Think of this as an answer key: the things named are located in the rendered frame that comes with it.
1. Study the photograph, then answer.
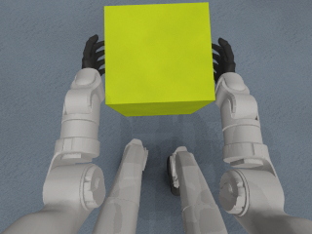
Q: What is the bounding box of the robot right shin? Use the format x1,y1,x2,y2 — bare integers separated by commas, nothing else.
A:
173,146,194,187

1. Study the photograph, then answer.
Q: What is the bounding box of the robot left hand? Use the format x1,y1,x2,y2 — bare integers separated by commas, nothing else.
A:
81,34,105,76

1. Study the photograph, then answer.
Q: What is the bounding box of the right robot upper arm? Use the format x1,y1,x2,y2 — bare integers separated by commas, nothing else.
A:
218,168,312,234

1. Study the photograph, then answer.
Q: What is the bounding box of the right robot foot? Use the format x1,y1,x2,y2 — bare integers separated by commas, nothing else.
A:
167,155,180,196

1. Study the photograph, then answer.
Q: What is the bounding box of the robot left forearm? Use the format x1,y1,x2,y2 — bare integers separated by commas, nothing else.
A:
42,67,105,202

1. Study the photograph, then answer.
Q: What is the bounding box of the carton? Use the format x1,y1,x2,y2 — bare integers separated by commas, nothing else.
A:
104,2,215,117

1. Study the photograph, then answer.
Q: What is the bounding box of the robot right hand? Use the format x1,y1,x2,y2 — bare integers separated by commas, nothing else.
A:
212,37,236,83

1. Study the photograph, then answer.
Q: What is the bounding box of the left robot upper arm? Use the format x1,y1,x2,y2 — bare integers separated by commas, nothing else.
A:
0,163,106,234

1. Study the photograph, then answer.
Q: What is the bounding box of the robot right forearm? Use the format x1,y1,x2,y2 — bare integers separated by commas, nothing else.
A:
214,72,285,204

